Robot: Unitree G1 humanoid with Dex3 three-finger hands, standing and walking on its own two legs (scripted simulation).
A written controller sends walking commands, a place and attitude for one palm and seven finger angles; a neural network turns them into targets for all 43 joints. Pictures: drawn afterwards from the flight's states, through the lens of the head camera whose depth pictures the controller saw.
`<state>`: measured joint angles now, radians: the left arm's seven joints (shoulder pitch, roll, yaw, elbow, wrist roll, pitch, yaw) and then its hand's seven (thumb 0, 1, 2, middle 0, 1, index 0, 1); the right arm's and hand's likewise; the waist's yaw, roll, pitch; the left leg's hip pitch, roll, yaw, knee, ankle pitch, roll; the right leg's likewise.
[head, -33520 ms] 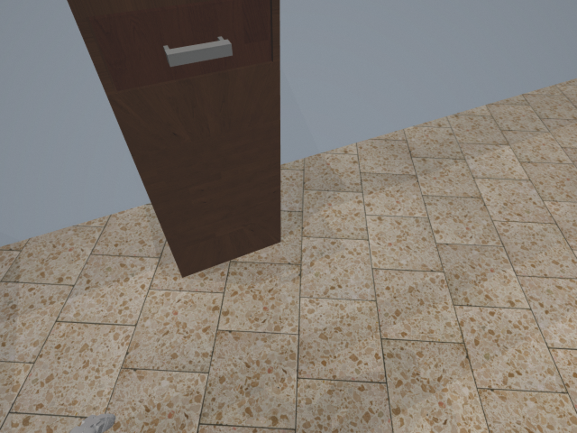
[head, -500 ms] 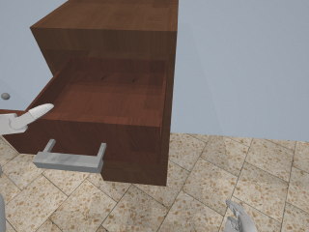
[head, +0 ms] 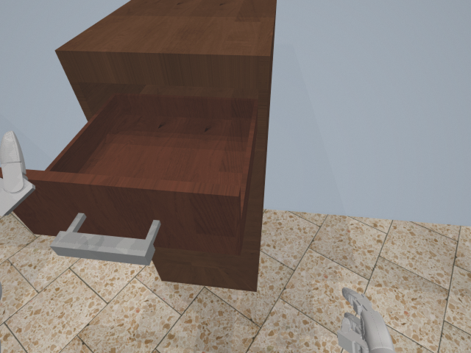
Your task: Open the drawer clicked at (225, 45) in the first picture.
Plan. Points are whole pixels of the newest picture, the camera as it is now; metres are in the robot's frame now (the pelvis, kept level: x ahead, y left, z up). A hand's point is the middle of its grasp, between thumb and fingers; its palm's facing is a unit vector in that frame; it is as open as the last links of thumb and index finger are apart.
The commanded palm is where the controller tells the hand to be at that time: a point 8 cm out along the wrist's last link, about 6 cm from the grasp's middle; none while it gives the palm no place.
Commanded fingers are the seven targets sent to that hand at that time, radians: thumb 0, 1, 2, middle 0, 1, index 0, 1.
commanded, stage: draw the hand back to the body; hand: left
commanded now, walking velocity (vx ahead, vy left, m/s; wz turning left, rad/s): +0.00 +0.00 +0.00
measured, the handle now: (110, 235) +0.24 +0.23 +0.11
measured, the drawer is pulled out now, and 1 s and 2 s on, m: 0.29 0.29 0.29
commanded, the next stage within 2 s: step back with the hand held close in 0.08 s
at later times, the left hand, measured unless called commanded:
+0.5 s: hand (25, 200) +0.17 +0.23 +0.28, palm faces +0.45 -0.72 -0.53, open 7.4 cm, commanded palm +0.10 +0.29 +0.30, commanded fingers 0.00 0.90 0.90 -0.20 -0.30 -0.20 -0.30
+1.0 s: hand out of the picture +0.06 +0.26 +0.27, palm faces +0.54 -0.71 -0.45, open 7.4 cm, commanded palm -0.02 +0.32 +0.30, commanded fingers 0.00 0.90 0.90 -0.20 -0.30 -0.20 -0.30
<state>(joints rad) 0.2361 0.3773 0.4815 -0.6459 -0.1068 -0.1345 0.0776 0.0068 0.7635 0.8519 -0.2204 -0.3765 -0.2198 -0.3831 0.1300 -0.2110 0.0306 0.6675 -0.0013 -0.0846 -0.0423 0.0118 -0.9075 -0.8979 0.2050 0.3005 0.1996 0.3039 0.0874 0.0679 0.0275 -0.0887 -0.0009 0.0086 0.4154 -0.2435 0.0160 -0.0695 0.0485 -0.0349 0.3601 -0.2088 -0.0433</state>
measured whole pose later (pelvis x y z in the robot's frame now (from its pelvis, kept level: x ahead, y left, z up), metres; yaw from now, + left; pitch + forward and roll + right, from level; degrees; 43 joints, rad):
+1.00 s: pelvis -0.15 +0.04 -0.02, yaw +2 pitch +2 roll -1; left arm 0.30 0.53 0.64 -0.83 -0.03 -0.27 0.14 0.01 0.88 0.90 -0.22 -0.30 -0.22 -0.31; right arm 0.21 -0.22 -0.01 0.59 0.00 -0.07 -0.06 0.01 -0.91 -0.90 0.21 0.30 0.20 0.30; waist -0.03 -0.04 0.05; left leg -0.40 0.00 0.02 0.67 -0.31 0.03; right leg -0.53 -0.01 -0.03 0.69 -0.26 0.00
